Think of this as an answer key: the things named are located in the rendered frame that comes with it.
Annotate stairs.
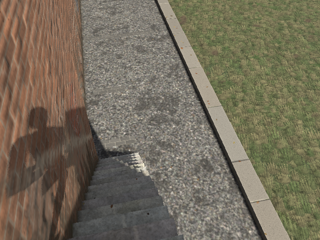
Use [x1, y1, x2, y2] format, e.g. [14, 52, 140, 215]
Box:
[66, 153, 184, 240]

